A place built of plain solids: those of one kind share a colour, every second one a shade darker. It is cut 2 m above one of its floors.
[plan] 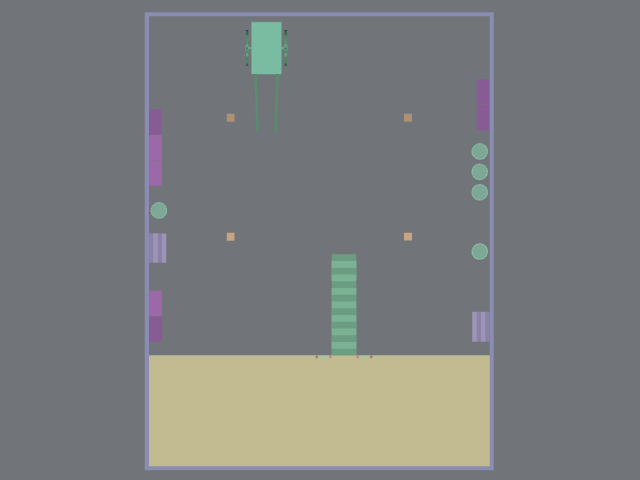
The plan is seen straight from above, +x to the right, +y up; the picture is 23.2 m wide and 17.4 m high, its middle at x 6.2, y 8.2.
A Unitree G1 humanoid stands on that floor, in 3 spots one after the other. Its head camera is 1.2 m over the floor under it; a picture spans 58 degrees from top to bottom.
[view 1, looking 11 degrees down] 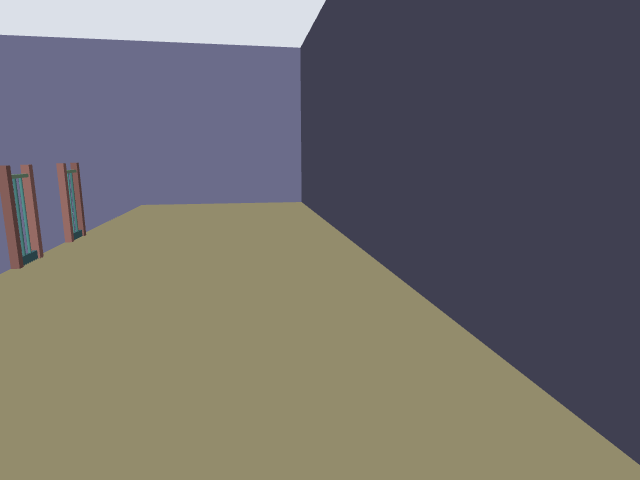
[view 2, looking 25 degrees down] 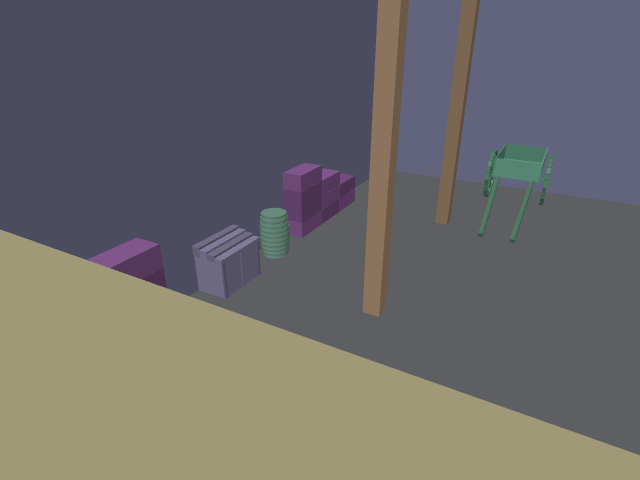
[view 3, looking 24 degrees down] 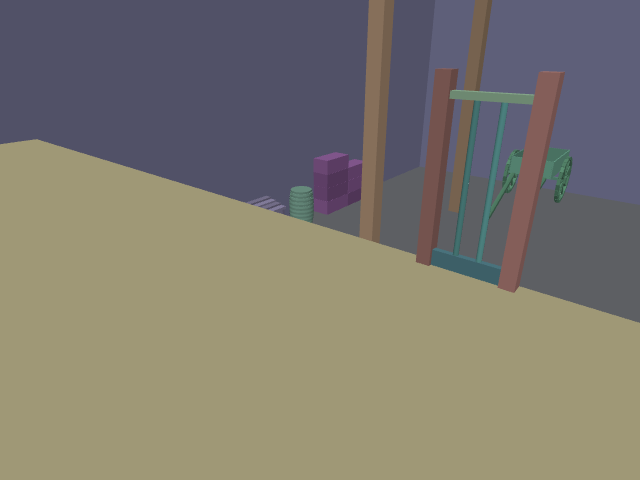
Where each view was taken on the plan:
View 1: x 1.00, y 1.50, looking -10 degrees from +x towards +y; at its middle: loft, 6.29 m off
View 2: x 5.07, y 2.68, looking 119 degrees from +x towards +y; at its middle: ground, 9.58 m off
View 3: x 7.07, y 1.71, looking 129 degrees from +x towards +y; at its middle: loft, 2.95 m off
